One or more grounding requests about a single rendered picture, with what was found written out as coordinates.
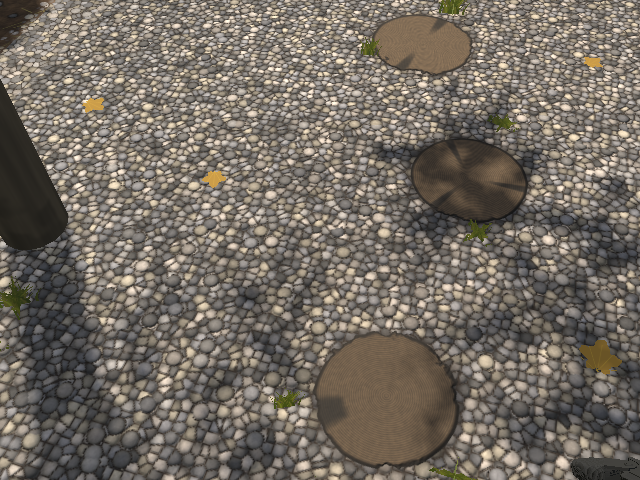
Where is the right robot hand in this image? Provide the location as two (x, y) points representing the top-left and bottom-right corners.
(571, 457), (640, 480)

